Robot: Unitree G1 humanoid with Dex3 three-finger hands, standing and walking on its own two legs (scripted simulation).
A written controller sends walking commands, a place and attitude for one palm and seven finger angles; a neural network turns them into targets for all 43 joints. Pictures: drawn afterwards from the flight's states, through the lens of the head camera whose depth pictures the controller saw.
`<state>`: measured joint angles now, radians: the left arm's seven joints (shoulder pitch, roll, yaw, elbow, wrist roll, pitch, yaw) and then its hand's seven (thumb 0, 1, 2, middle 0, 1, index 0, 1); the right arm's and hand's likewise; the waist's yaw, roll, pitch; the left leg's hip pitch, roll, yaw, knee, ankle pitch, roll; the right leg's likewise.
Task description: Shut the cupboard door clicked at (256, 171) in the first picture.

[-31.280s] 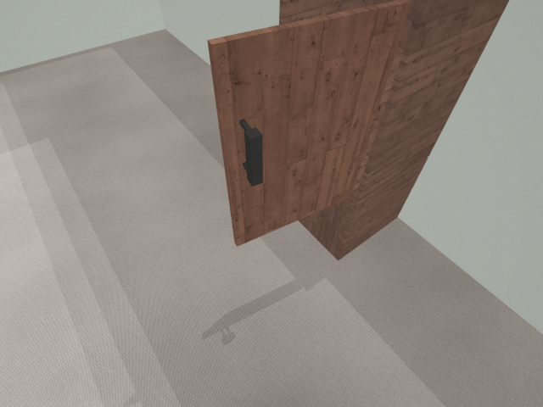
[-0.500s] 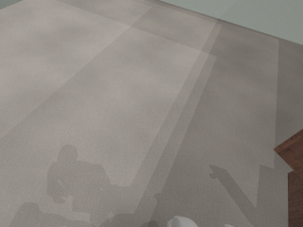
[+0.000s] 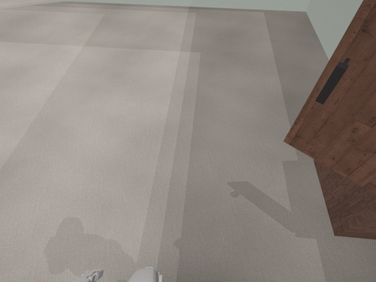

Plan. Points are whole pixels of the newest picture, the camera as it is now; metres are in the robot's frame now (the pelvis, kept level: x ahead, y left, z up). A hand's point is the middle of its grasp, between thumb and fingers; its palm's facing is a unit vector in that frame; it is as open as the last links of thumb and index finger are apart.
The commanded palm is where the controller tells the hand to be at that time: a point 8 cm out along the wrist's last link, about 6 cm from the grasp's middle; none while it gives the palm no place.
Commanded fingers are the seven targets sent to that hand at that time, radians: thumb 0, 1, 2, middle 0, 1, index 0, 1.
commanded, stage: turn to face it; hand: left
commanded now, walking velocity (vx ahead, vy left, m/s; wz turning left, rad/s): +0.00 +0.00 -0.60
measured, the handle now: (333, 80) +0.66 -0.41 +0.03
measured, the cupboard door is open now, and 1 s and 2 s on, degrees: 54 54 54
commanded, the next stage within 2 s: take the last steps up to it in 1.04 s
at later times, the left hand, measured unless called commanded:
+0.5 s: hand (125, 259) +0.19 +0.17 -0.16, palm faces -0.31 -0.91 -0.26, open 7.4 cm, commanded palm none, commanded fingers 0.00 0.90 0.90 -0.20 -0.30 -0.20 -0.30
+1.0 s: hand (141, 247) +0.22 +0.14 -0.18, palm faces -0.50 -0.85 -0.19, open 7.4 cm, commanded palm none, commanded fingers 0.00 0.90 0.90 -0.20 -0.30 -0.20 -0.30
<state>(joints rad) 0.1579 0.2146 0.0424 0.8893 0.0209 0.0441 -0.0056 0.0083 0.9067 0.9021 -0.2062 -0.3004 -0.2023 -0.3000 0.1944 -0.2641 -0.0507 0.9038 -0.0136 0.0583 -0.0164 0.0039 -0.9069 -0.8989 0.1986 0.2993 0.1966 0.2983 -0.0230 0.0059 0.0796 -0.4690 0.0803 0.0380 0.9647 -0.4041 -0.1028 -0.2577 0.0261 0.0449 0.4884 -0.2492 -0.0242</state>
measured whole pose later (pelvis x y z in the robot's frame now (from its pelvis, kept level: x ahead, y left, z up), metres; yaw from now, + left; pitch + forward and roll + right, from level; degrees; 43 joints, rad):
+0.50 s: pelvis +0.02 +0.00 -0.01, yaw -19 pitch +0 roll -1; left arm 0.13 0.26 0.07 0.88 0.02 0.06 -0.04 0.01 0.91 0.90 -0.20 -0.30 -0.20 -0.30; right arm 0.24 -0.23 -0.04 0.90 -0.02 0.03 -0.01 0.00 -0.90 -0.90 0.20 0.30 0.20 0.30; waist -0.01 0.03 0.09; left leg -0.24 0.19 0.23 0.65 -0.37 -0.06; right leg -0.28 -0.02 -0.08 0.58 -0.29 0.00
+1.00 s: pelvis +0.04 +0.01 +0.00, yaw -32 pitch +1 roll -2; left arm 0.17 0.26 0.07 0.93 0.02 0.08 -0.01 0.01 0.91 0.90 -0.20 -0.30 -0.20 -0.30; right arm 0.22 -0.20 0.00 0.90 -0.03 0.01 -0.03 0.00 -0.90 -0.90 0.20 0.30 0.20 0.30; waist 0.00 -0.04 0.06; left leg -0.27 0.07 0.09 0.53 -0.28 0.01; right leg -0.43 0.05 0.04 0.98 -0.49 0.02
